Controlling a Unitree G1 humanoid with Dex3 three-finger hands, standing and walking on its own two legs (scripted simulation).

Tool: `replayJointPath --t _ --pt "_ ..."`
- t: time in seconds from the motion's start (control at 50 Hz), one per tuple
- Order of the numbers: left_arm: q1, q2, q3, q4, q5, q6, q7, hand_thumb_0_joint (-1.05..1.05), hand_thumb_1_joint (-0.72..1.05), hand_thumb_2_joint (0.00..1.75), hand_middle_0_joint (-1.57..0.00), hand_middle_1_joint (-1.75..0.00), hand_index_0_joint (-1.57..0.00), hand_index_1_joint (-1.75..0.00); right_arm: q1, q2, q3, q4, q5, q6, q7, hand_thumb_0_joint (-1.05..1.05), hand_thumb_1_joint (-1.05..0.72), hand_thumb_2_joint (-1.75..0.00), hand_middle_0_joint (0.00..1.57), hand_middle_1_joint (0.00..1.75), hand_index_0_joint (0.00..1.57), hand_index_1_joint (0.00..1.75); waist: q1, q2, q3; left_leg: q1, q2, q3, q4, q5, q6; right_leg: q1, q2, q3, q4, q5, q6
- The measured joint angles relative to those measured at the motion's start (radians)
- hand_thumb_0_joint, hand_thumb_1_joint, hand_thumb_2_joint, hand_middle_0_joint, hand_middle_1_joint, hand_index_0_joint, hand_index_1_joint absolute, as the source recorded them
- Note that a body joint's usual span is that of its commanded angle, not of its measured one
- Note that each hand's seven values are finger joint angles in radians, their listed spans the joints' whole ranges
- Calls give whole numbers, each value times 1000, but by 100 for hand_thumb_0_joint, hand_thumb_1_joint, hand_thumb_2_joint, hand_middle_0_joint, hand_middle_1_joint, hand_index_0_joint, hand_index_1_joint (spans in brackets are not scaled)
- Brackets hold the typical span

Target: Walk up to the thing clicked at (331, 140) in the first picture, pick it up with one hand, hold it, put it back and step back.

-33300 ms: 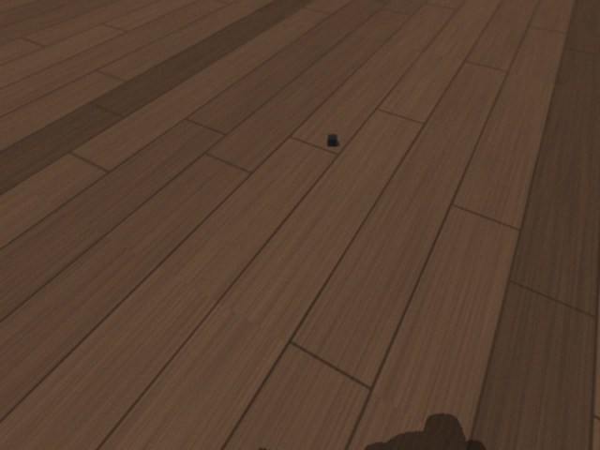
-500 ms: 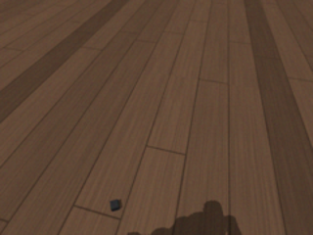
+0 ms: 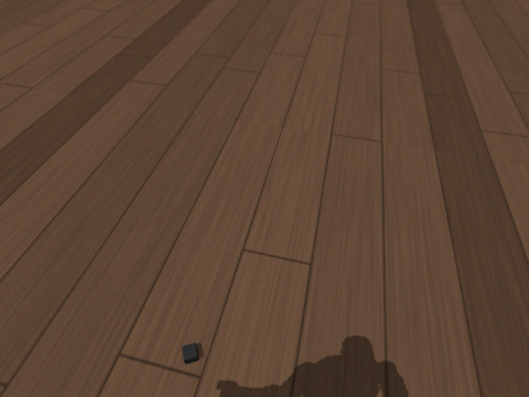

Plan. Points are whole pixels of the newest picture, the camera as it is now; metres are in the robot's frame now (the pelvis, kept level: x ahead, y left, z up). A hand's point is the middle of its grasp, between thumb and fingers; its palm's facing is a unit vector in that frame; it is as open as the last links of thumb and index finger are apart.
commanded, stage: stand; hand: left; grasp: from above
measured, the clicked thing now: (190, 353) +0.39 +0.25 -0.76
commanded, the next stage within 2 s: step back in 0.86 s
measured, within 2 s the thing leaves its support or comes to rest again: neither
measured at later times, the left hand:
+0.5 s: hand out of the picture +0.07 +0.25 -0.16, palm faces +0.00 -0.94 -0.34, open 7.4 cm
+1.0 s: hand out of the picture +0.07 +0.26 -0.16, palm faces -0.02 -0.93 -0.37, open 7.4 cm
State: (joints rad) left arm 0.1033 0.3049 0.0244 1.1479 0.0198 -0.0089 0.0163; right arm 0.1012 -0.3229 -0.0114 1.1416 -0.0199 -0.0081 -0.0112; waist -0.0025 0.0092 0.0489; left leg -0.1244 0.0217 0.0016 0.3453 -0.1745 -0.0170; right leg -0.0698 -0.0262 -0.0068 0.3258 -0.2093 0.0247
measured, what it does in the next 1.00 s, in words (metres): stands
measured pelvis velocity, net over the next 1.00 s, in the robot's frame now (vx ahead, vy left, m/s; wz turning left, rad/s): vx -0.02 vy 0.00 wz -0.01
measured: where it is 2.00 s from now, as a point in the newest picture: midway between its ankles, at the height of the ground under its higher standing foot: outside the picture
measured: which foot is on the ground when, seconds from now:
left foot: down 0.00-1.00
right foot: down 0.00-1.00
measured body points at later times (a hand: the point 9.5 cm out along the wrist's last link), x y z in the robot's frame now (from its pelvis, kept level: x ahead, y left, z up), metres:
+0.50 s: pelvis +0.00 +0.00 +0.00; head +0.00 +0.00 +0.45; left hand +0.07 +0.30 -0.13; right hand +0.06 -0.29 -0.14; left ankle +0.01 +0.13 -0.75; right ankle -0.02 -0.13 -0.75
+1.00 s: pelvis -0.02 +0.00 -0.01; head +0.02 +0.00 +0.44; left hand +0.07 +0.31 -0.14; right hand +0.06 -0.31 -0.14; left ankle +0.01 +0.13 -0.75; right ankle -0.02 -0.13 -0.75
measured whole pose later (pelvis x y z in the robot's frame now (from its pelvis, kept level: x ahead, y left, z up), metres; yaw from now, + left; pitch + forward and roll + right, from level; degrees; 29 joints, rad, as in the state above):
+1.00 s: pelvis -0.02 +0.00 -0.01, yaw +0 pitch -2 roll +0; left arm 0.10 0.37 0.04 1.06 0.00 0.01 0.01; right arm 0.06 -0.35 -0.03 1.08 0.00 0.02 0.01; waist -0.01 -0.01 0.13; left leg -0.23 0.02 0.01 0.44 -0.18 -0.01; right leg -0.20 -0.03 0.00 0.46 -0.24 0.02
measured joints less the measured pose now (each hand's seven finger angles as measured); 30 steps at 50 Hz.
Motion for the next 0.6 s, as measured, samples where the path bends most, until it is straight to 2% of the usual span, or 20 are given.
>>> replayJointPath --t 0.6 --pt "11 23 1 5 -1 5 -11 0 90 90 -21 -30 -20 -30 13 -7 1 6 0 0 11 0 -91 -90 20 30 20 30 -3 -4 1 3 -4 4 -19 14 2 -4 -4 3 -6 9 1"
